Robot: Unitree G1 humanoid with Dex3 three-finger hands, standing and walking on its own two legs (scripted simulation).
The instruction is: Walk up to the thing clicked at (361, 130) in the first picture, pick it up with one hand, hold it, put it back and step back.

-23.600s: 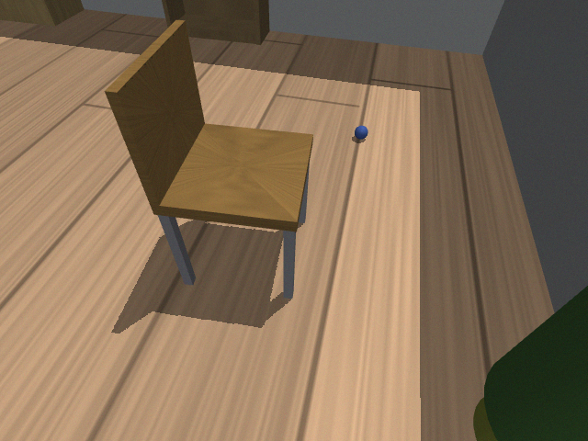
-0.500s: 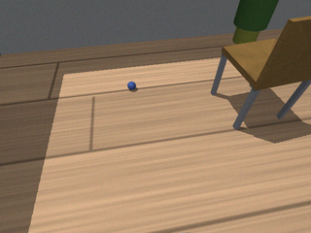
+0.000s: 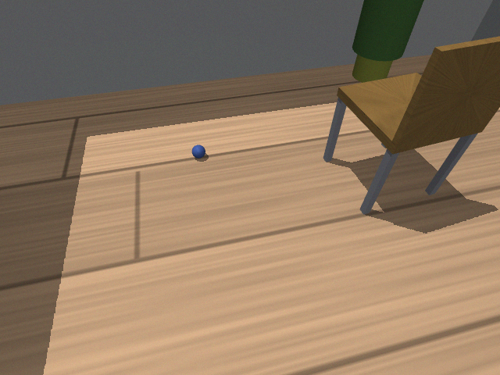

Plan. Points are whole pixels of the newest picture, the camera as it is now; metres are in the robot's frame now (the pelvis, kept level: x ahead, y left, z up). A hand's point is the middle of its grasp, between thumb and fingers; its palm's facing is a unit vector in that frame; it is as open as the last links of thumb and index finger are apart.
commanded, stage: walk up
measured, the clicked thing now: (198, 151) +1.43 +0.28 -0.73
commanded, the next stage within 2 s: stand in 0.18 s
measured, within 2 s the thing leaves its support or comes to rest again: neither
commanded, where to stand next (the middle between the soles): +0.06 +0.02 m, yaw +2 degrees
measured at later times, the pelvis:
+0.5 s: pelvis +0.00 +0.00 +0.01, yaw +2 degrees
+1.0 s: pelvis +0.01 +0.01 +0.01, yaw +3 degrees
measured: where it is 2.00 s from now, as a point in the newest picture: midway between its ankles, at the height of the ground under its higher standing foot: outside the picture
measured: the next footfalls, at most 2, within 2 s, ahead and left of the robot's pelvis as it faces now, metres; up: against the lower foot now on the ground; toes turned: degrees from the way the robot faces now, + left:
none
